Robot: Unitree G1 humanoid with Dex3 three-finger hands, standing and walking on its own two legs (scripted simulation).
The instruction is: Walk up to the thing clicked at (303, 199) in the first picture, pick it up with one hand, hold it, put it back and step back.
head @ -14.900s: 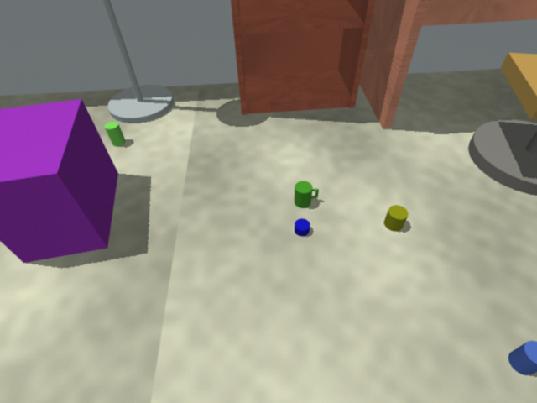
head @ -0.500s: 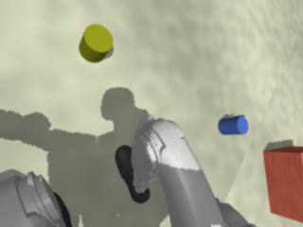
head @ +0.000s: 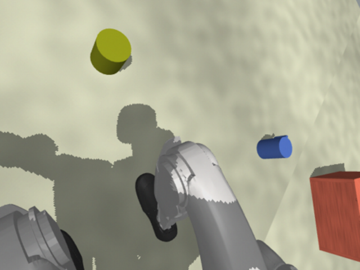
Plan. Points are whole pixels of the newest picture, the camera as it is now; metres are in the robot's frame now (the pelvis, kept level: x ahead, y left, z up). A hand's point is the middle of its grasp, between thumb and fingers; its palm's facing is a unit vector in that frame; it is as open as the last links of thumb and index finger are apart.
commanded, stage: close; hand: left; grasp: from above
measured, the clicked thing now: out of the picture +0.52 +0.37 -0.26
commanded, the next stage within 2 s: settle in 1.56 s
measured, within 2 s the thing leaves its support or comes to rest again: leaves its support in 2.00 s
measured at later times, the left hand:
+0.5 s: hand out of the picture +0.49 +0.37 -0.22, palm faces -0.45 -0.14 -0.88, open 13.6 cm
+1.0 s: hand out of the picture +0.49 +0.37 -0.22, palm faces -0.45 -0.14 -0.88, open 12.2 cm
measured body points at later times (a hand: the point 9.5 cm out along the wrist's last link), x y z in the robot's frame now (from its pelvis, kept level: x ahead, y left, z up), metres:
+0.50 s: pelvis +0.00 +0.00 +0.00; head +0.29 +0.13 +0.31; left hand +0.51 +0.37 -0.17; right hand +0.05 -0.26 -0.05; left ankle +0.06 +0.12 -0.28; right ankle +0.13 -0.13 -0.28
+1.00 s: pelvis +0.00 +0.00 +0.00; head +0.29 +0.13 +0.31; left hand +0.51 +0.38 -0.17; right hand +0.05 -0.25 -0.05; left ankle +0.06 +0.12 -0.28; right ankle +0.13 -0.13 -0.28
